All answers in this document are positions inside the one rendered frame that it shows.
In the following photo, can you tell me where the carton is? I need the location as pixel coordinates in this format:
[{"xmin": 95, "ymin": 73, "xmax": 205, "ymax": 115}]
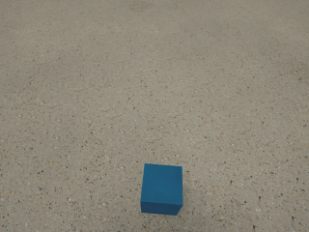
[{"xmin": 140, "ymin": 163, "xmax": 183, "ymax": 216}]

